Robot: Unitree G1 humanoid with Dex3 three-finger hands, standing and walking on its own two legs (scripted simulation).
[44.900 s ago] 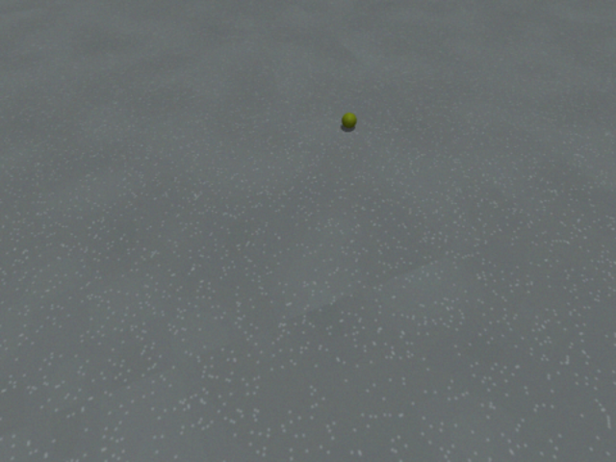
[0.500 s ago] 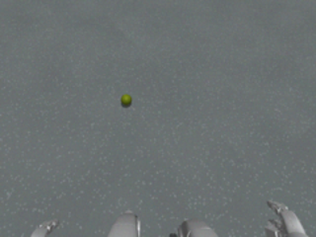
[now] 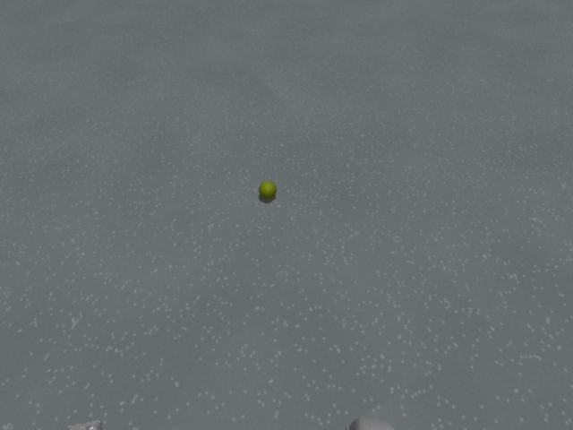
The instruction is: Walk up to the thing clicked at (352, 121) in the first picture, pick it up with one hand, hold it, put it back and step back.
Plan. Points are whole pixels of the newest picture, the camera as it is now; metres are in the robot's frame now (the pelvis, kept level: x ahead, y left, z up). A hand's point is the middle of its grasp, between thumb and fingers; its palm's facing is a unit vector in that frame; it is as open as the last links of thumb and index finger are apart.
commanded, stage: step back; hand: left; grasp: from above
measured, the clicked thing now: (267, 189) +1.16 +0.20 -0.72
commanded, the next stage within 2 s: stand in 0.80 s
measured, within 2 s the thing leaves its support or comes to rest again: neither
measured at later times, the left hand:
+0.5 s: hand out of the picture +0.06 +0.28 -0.14, palm faces +0.05 -0.92 -0.39, open 7.4 cm
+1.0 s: hand (131, 415) +0.15 +0.27 -0.13, palm faces +0.00 -0.94 -0.34, open 7.4 cm
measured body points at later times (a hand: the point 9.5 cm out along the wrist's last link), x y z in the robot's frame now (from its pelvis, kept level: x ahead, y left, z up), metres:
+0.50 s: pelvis +0.03 +0.01 +0.00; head +0.05 +0.00 +0.45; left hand +0.06 +0.33 -0.11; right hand +0.12 -0.31 -0.12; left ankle +0.07 +0.15 -0.72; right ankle +0.04 -0.12 -0.72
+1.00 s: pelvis +0.05 +0.02 +0.02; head +0.06 +0.02 +0.47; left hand +0.15 +0.32 -0.11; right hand +0.18 -0.27 -0.11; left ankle +0.08 +0.16 -0.72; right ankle +0.04 -0.12 -0.72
